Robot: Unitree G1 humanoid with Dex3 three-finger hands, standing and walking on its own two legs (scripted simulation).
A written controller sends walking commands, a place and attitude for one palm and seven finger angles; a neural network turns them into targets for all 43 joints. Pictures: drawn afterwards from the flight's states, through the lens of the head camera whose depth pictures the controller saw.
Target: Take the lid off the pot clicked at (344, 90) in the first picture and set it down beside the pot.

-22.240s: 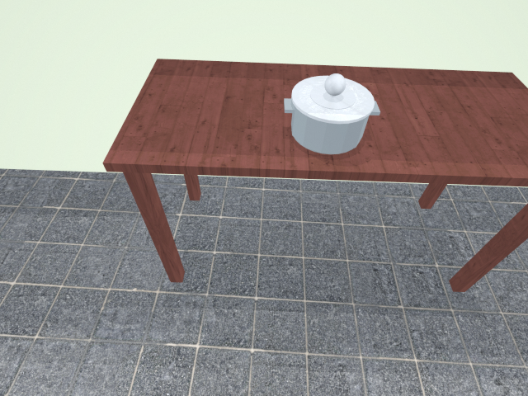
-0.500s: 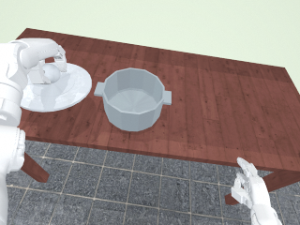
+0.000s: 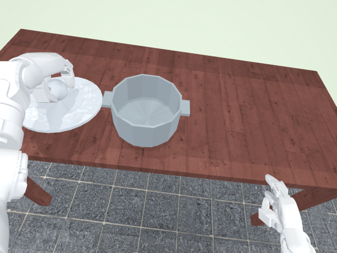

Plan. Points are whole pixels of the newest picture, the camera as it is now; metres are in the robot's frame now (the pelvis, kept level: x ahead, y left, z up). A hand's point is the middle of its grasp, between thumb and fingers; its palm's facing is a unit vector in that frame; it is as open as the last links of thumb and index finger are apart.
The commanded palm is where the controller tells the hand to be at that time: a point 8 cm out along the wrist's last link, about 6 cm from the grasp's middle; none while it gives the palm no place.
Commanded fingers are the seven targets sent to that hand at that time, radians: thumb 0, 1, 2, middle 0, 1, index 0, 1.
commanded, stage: lower the lid onto the table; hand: left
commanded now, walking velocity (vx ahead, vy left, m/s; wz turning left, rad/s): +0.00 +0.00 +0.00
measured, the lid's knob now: (56, 89) +0.48 +0.29 +0.07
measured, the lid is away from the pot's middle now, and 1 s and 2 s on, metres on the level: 0.23 0.23 0.24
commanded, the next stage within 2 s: open the fingers wide in 1.04 s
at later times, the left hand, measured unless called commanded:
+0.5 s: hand (47, 99) +0.45 +0.30 +0.07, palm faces -0.44 -0.07 -0.90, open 8.2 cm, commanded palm +0.53 +0.29 +0.14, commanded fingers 0.00 0.57 1.06 -0.81 -1.02 -0.81 -1.00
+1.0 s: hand (56, 106) +0.46 +0.29 +0.03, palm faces -0.43 -0.09 -0.90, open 8.2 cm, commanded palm +0.54 +0.28 +0.10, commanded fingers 0.00 0.57 1.06 -0.81 -1.02 -0.81 -1.00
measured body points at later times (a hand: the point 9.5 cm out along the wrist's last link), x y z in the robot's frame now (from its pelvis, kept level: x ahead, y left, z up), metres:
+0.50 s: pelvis +0.00 +0.01 -0.01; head +0.07 +0.06 +0.43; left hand +0.47 +0.30 +0.12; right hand +0.21 -0.27 -0.01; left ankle +0.01 +0.04 -0.72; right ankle -0.01 -0.19 -0.72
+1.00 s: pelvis +0.00 +0.02 -0.02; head +0.08 +0.07 +0.42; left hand +0.48 +0.30 +0.09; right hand +0.21 -0.27 -0.01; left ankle +0.01 +0.04 -0.72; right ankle -0.01 -0.18 -0.72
